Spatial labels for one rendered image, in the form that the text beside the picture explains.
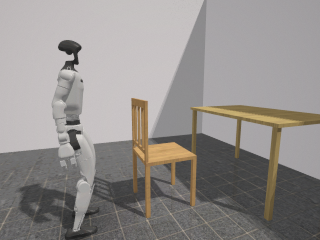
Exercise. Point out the robot right hand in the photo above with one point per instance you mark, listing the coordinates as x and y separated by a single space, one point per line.
67 151

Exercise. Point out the right robot upper arm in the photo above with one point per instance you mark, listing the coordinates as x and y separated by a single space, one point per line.
66 78

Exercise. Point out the robot left thigh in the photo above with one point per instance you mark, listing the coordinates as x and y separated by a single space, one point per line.
88 139

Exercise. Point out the robot thigh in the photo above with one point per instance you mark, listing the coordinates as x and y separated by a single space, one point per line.
84 157
88 139

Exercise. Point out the table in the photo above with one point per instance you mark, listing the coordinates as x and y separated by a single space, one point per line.
275 118

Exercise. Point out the robot right thigh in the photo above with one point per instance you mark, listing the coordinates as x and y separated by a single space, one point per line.
84 157

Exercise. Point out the right robot forearm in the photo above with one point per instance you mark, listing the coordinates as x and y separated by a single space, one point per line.
60 121

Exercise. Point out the chair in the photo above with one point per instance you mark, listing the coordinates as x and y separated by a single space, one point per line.
156 154

